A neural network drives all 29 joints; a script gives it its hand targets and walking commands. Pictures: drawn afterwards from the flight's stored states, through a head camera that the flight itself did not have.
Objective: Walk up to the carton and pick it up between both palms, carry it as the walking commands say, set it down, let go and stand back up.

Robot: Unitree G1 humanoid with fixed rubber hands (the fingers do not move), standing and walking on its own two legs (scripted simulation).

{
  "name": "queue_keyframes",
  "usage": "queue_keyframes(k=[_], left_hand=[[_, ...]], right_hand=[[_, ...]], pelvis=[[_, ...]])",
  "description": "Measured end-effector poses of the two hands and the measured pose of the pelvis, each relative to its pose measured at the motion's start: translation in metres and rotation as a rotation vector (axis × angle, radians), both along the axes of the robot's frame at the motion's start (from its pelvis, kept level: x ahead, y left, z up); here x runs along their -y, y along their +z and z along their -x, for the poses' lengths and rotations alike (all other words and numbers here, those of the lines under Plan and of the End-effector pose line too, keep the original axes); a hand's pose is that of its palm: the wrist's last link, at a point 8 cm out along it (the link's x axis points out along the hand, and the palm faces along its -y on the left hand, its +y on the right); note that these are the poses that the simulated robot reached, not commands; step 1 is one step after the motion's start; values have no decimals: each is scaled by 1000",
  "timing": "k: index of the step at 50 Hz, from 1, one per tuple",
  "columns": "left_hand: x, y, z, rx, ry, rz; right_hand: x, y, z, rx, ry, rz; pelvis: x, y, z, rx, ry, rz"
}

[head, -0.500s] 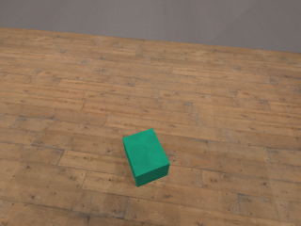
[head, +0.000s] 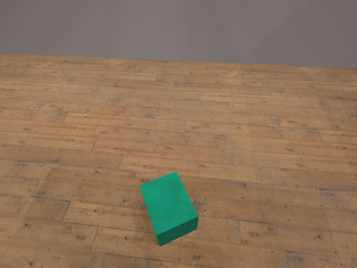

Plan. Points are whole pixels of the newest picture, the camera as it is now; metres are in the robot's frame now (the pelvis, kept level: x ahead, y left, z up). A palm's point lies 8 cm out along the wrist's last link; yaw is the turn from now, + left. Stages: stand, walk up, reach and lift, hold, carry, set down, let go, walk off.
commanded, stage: walk up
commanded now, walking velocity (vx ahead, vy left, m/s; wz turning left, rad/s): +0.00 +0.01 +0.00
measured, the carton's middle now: (168, 207) +0.53 +0.10 -0.68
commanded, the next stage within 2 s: none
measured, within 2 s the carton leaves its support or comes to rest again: neither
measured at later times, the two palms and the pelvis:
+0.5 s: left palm out of the picture -0.07 +0.23 -0.18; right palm out of the picture +0.10 -0.22 -0.15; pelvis +0.04 +0.01 -0.03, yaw +10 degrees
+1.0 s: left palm (104, 247) +0.20 +0.22 -0.14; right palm (289, 234) +0.25 -0.28 -0.18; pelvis +0.16 -0.04 -0.02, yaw +18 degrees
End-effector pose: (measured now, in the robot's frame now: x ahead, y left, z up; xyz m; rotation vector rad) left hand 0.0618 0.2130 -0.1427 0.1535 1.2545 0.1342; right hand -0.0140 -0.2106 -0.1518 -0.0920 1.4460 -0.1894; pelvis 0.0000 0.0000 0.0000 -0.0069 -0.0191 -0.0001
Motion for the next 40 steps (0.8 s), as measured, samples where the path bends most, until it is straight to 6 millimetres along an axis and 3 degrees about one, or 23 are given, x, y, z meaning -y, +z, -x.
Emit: queue_keyframes(k=[7, 17, 20, 23, 25, 28, 36, 40], left_hand=[[-9, -2, 43, -110, 48, -18], [-18, -14, 82, -147, 181, -20], [-21, -21, 105, -172, 255, -26], [-18, -30, 129, -256, 294, 4], [-16, -40, 134, -308, 293, 36], [-17, -45, 109, -309, 266, 72], [-28, -26, -53, -47, 198, 36], [-22, -16, -119, 29, 158, 0]], right_hand=[[6, 0, -13, 3, 27, 12], [10, -8, -5, -99, 85, -8], [14, -6, -34, -93, 177, 18], [11, -2, -84, -8, 235, 50], [7, -2, -113, 56, 250, 77], [5, -1, -134, 108, 232, 107], [12, 12, -128, -27, 204, 91], [27, 4, -137, -87, 184, 51]], pelvis=[[1, 1, -5, 5, 4, 6], [3, -12, -13, -8, 104, 30], [0, -17, -21, -8, 158, 51], [-6, -20, -34, -7, 165, 53], [-12, -27, -45, -6, 168, 45], [-17, -30, -62, -13, 153, 29], [-1, -12, -106, -19, 211, 27], [16, -13, -129, -23, 224, 21]])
